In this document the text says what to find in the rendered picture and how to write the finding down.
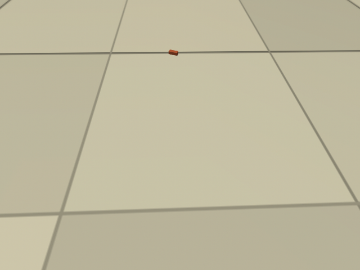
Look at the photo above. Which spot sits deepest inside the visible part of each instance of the small box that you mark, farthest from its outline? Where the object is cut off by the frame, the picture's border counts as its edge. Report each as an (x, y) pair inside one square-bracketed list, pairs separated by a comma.
[(172, 52)]

